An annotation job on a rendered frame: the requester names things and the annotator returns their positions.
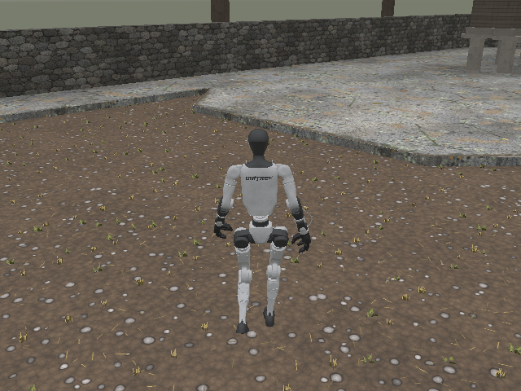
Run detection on robot left upper arm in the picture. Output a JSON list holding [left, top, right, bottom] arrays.
[[221, 165, 242, 209]]

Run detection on left robot hand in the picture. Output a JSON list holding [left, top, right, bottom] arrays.
[[214, 223, 233, 239]]

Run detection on robot right upper arm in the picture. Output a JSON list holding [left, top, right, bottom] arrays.
[[276, 164, 299, 209]]

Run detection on right robot hand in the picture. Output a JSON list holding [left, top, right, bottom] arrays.
[[291, 232, 311, 253]]

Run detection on humanoid robot head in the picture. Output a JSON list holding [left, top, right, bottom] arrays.
[[245, 129, 273, 168]]

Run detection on robot right forearm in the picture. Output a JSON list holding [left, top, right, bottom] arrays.
[[291, 196, 309, 235]]

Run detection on humanoid robot torso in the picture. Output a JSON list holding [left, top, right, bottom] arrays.
[[240, 160, 278, 244]]

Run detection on robot left forearm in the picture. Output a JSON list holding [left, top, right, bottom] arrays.
[[215, 196, 229, 226]]

